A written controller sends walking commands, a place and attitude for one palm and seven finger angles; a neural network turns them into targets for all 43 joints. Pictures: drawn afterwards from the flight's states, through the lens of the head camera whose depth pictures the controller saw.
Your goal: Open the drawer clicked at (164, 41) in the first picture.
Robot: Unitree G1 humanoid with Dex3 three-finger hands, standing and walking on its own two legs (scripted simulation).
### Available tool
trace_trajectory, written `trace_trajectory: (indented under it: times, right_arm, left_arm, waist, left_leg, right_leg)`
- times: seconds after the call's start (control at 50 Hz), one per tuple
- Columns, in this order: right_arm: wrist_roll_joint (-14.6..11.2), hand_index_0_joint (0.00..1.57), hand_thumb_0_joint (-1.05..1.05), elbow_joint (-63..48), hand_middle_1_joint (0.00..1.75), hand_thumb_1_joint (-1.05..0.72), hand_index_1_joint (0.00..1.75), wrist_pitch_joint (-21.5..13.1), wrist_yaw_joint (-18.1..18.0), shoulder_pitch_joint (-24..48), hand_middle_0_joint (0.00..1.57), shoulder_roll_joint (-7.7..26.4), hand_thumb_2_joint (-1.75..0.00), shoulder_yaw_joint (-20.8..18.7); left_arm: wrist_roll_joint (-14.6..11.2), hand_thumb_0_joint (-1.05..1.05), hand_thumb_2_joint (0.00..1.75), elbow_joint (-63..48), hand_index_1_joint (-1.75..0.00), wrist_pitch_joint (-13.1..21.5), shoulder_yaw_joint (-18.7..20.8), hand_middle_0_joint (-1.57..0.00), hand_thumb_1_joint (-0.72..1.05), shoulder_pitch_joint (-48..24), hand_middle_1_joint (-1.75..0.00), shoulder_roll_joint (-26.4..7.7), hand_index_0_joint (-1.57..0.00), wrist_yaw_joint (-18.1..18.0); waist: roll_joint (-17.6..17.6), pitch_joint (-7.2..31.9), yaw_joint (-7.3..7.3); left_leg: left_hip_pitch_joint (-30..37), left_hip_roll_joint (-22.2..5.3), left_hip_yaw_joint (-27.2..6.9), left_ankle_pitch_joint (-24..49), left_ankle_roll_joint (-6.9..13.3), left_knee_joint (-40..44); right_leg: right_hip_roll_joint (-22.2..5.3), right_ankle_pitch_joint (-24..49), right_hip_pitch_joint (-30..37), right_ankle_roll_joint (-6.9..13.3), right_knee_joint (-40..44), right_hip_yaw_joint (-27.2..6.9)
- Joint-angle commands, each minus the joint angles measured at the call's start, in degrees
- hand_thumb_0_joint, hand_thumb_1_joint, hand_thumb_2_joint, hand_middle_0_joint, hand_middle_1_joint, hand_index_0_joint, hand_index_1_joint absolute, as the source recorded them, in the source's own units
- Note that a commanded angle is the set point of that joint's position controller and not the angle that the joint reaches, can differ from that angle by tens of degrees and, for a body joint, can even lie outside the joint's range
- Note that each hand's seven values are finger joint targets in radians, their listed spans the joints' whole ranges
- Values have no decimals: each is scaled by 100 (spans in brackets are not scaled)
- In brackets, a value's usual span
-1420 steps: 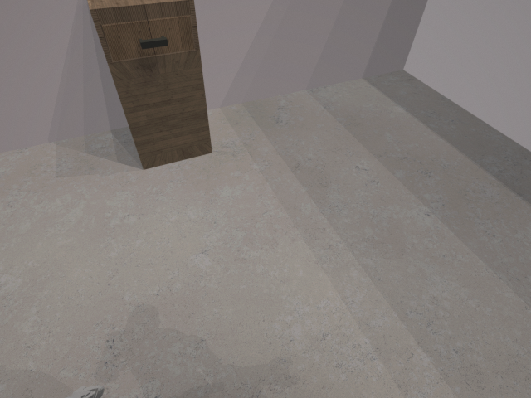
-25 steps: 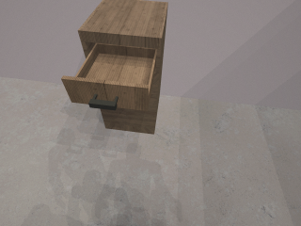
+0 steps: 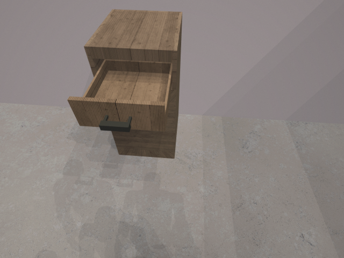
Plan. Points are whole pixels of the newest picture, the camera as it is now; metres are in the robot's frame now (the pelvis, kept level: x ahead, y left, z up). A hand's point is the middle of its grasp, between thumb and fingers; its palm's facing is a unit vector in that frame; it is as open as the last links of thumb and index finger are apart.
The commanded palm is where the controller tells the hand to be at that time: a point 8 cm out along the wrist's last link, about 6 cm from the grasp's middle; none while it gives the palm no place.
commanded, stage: let the arm hang, fingers relaxed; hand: left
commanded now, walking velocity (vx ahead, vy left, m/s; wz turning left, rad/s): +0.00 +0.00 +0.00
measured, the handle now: (116, 122) +0.58 +0.24 -0.09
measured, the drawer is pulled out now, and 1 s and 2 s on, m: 0.28 0.28 0.28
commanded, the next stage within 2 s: look to check the result in 0.08 s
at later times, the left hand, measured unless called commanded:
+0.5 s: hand out of the picture +0.00 +0.17 -0.18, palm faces +0.04 -0.98 -0.18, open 7.4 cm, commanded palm none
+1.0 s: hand out of the picture +0.02 +0.17 -0.17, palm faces +0.03 -0.98 -0.19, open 7.4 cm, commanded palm none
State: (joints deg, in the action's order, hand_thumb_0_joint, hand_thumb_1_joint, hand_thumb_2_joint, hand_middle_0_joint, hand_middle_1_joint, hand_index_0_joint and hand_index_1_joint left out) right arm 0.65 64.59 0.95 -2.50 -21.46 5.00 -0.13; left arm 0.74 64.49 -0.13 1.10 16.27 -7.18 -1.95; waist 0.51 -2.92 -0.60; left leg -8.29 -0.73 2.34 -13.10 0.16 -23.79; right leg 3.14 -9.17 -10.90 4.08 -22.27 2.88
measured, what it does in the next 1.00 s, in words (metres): stands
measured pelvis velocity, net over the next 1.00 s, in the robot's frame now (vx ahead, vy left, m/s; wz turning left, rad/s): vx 0.03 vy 0.00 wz -0.01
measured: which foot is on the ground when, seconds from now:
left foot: down 0.00-1.00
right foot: down 0.00-1.00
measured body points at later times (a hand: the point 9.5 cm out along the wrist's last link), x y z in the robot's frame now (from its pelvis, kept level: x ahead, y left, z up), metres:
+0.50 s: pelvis +0.01 +0.01 +0.00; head +0.02 +0.00 +0.45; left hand +0.00 +0.22 -0.16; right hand -0.02 -0.19 -0.17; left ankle +0.00 +0.12 -0.74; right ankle +0.04 -0.07 -0.74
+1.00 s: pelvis +0.03 +0.00 +0.00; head +0.05 -0.01 +0.45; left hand +0.02 +0.22 -0.16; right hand -0.01 -0.20 -0.16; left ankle +0.00 +0.12 -0.74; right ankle +0.04 -0.07 -0.74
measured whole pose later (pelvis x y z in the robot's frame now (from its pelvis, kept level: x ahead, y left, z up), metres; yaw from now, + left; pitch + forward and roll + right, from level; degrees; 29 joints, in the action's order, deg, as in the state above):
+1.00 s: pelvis +0.03 +0.00 +0.00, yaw -1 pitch -2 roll +0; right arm 0.3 64.8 0.2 -3.0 -18.1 6.1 -0.5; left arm 0.7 65.3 0.6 1.0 15.6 -7.2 -2.4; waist 0.7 -4.0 -0.7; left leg -5.8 -0.8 2.9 -14.7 0.1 -22.2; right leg 3.3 -11.3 -9.3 3.9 -22.2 2.2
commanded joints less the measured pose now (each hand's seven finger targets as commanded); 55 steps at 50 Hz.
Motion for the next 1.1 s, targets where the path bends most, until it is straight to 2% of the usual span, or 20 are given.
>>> trace_trajectory:
  times: [0.0,0.14,0.2,0.3,0.4,0.58,0.6,0.7,0.78,0.86,0.92,1.08]
  right_arm:
    - [12,20,0,-99,30,-90,30,-79,-21,-507,20,394,-90,-61]
    - [4,20,0,-69,30,-90,30,-83,-31,-521,20,383,-90,-69]
    - [-1,20,0,-69,30,-90,30,-97,-35,-528,20,392,-90,-71]
    - [-1,20,0,-73,30,-90,30,-98,-40,-473,20,395,-90,-81]
    - [-14,20,0,-100,30,-90,30,-131,-47,-400,20,435,-90,-89]
    - [-24,20,0,-97,30,-90,30,-120,-35,-270,20,468,-90,-107]
    - [-16,20,0,-87,30,-90,30,-119,-35,-265,20,456,-90,-96]
    - [-18,20,0,-70,30,-90,30,-115,-39,-247,20,482,-90,-94]
    - [-25,20,0,-82,30,-90,30,-122,-44,-196,20,509,-90,-100]
    - [-23,20,0,-64,30,-90,30,-132,-52,-212,20,530,-90,-87]
    - [-20,20,0,-49,30,-90,30,-131,-53,-220,20,515,-90,-87]
    - [-27,20,0,-62,30,-90,30,-118,-54,-165,20,569,-90,-103]
  left_arm:
    - [-27,0,90,-84,-30,46,103,-20,90,391,-30,-559,-20,-39]
    - [-32,0,90,-33,-30,55,83,-20,90,455,-30,-491,-20,-48]
    - [-29,0,90,-1,-30,69,77,-20,90,470,-30,-473,-20,-56]
    - [-26,0,90,8,-30,68,63,-20,90,483,-30,-432,-20,-62]
    - [-24,0,90,7,-30,84,58,-20,90,486,-30,-418,-20,-65]
    - [-13,0,90,-21,-30,101,73,-20,90,479,-30,-466,-20,-73]
    - [-20,0,90,-19,-30,100,68,-20,90,451,-30,-472,-20,-70]
    - [-26,0,90,-22,-30,110,74,-20,90,416,-30,-505,-20,-72]
    - [-24,0,90,-35,-30,111,76,-20,90,424,-30,-512,-20,-73]
    - [-36,0,90,-26,-30,116,79,-20,90,385,-30,-547,-20,-69]
    - [-34,0,90,-35,-30,111,84,-20,90,349,-30,-554,-20,-71]
    - [-31,0,90,-27,-30,113,77,-20,90,350,-30,-573,-20,-72]
  waist:
    - [36,-377,38]
    - [104,-425,29]
    - [57,-323,17]
    - [136,-444,12]
    - [85,-321,8]
    - [-56,-326,12]
    - [42,-360,7]
    - [-19,-290,2]
    - [94,-266,10]
    - [19,-181,7]
    - [114,-216,9]
    - [30,-285,7]
  left_leg:
    - [-442,-401,-462,-110,222,529]
    - [-419,-396,-442,-96,207,533]
    - [-308,-433,-448,30,213,521]
    - [-320,-460,-480,-32,211,564]
    - [-204,-495,-478,174,218,570]
    - [-98,-462,-417,261,196,510]
    - [-111,-466,-405,283,200,516]
    - [-76,-470,-392,353,186,501]
    - [-10,-467,-397,454,169,502]
    - [-12,-479,-389,550,166,520]
    - [-23,-494,-390,582,164,542]
    - [55,-490,-392,503,154,541]
  right_leg:
    - [-767,-654,-148,-32,677,-849]
    - [-761,-627,-195,-31,666,-879]
    - [-768,-434,-149,-34,616,-834]
    - [-734,-386,-245,-40,569,-814]
    - [-734,-71,-151,-46,489,-803]
    - [-745,33,-174,-59,499,-837]
    - [-771,76,-149,-61,509,-829]
    - [-781,235,-34,-66,508,-823]
    - [-766,373,-38,-51,469,-842]
    - [-799,597,145,-58,459,-814]
    - [-790,599,155,-55,451,-792]
    - [-764,469,31,-56,496,-833]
